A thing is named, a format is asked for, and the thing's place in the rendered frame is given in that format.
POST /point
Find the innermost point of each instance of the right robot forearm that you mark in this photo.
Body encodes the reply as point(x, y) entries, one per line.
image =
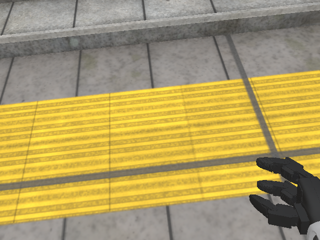
point(313, 232)

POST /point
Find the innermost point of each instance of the right robot hand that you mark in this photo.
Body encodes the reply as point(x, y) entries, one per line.
point(305, 198)

